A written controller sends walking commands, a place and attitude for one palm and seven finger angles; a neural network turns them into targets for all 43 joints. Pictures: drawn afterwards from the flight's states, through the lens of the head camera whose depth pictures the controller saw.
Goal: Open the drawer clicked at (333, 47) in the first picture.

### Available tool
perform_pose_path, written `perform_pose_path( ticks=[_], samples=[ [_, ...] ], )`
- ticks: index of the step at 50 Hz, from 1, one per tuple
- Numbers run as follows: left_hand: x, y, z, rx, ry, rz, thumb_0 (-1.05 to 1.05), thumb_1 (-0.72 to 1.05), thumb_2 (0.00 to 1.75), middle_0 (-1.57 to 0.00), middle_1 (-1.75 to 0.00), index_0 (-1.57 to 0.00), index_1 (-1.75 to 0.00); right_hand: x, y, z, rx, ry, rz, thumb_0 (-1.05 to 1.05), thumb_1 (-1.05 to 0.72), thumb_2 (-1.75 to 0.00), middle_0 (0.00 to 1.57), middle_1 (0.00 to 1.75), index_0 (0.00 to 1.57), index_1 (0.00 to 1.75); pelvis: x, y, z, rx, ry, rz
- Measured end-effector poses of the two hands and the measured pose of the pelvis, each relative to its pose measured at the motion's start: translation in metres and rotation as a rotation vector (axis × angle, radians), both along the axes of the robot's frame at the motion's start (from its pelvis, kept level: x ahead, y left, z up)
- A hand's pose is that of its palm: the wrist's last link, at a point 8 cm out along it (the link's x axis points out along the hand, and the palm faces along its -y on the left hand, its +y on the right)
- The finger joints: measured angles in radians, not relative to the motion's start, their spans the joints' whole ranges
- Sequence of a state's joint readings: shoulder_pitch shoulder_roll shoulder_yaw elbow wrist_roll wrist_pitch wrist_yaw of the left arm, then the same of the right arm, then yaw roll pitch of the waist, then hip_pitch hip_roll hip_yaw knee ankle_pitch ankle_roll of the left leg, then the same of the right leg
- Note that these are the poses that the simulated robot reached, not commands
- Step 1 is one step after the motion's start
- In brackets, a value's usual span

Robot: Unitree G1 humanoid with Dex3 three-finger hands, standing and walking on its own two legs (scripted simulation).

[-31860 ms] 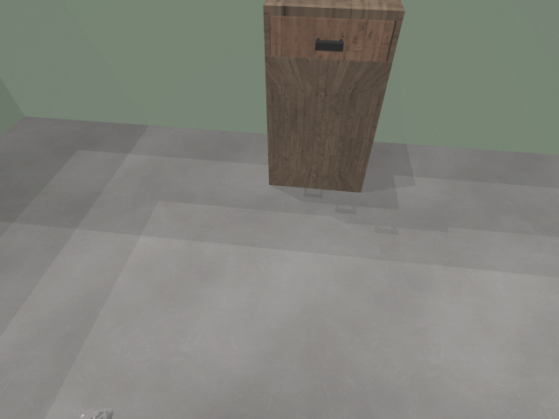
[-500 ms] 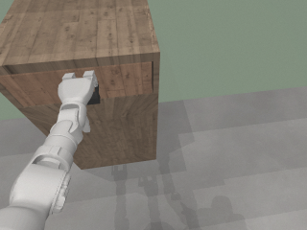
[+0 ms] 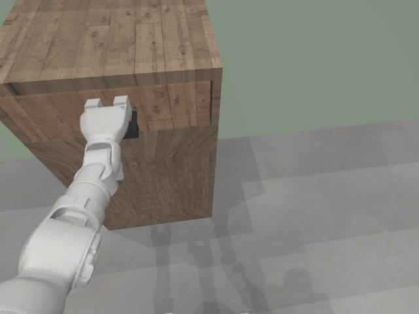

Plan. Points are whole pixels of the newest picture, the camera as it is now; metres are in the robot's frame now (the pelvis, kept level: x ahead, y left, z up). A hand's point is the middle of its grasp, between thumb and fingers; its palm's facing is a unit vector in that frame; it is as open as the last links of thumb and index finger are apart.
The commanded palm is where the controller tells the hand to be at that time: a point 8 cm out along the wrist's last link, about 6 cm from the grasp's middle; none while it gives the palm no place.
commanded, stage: lower the fingers behind the handle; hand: left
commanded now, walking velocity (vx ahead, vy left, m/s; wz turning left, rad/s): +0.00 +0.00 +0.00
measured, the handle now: (115, 123) +0.52 +0.20 +0.02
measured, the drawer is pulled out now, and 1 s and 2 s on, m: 0.00 0.00 0.00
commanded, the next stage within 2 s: lift the hand off the handle in 0.48 s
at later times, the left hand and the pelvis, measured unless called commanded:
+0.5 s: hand (114, 139) +0.47 +0.19 +0.03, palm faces +0.00 +0.01 -1.00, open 13.9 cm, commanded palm +0.45 +0.19 +0.06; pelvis -0.02 +0.00 -0.01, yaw +0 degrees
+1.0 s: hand (114, 137) +0.48 +0.19 +0.03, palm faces -0.01 +0.01 -1.00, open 13.8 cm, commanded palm +0.47 +0.18 +0.08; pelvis -0.02 +0.00 -0.01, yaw +1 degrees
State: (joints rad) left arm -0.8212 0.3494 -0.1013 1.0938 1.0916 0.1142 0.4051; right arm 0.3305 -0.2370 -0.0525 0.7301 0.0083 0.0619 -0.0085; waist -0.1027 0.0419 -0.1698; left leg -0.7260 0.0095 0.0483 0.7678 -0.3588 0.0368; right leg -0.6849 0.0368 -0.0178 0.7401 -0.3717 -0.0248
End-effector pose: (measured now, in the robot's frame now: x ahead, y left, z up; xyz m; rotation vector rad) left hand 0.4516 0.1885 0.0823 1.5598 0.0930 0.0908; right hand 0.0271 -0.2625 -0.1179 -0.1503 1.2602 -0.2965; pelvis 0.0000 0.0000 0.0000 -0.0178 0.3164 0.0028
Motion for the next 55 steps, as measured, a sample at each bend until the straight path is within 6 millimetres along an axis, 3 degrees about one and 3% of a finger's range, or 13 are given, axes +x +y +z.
perform_pose_path(
  ticks=[29, 55],
  samples=[
    [0.000, -0.002, -0.001, 0.019, 0.004, 0.016, 0.00, -0.49, 0.30, -0.30, -1.23, -0.27, -1.25, -0.042, 0.008, -0.008, -0.006, 0.050, -0.024, 0.01, -0.91, -0.90, 0.20, 0.30, 0.20, 0.30, -0.020, 0.004, -0.009, -0.007, 0.019, 0.000],
    [0.006, -0.003, 0.005, 0.006, 0.037, 0.030, 0.00, -0.49, 0.30, -0.33, -1.23, -0.32, -1.25, -0.041, 0.006, -0.005, -0.020, 0.039, -0.024, 0.01, -0.91, -0.90, 0.20, 0.30, 0.20, 0.30, -0.022, 0.003, -0.007, -0.011, 0.017, 0.012]
  ],
)
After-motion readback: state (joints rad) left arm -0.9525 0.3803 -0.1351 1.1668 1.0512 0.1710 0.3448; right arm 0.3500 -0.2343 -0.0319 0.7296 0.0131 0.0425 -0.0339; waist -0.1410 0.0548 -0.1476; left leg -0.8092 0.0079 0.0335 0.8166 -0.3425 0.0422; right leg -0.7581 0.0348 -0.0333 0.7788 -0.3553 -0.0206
